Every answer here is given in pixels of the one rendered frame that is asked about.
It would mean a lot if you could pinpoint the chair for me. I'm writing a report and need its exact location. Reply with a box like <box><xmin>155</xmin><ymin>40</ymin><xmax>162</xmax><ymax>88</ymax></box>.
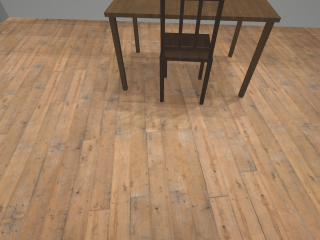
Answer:
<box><xmin>159</xmin><ymin>0</ymin><xmax>225</xmax><ymax>105</ymax></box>

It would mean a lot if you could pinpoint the table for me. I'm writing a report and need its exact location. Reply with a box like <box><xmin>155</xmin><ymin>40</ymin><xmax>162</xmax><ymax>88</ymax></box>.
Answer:
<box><xmin>104</xmin><ymin>0</ymin><xmax>281</xmax><ymax>98</ymax></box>

